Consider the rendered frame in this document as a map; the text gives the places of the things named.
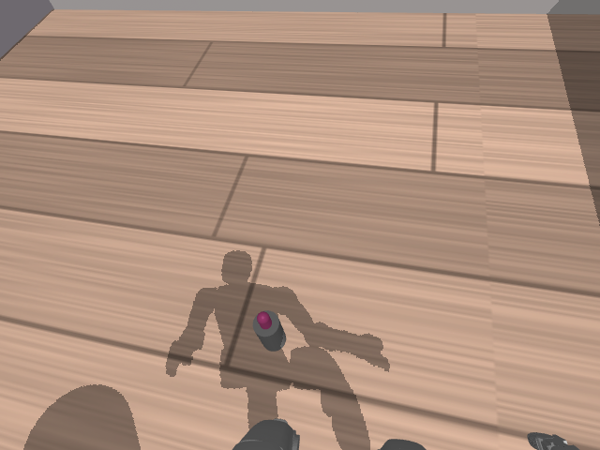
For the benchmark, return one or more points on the right robot hand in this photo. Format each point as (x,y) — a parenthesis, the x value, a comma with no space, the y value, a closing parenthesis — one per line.
(542,441)

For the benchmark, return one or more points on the bottle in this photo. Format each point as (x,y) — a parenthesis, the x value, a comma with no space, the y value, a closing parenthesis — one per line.
(269,330)

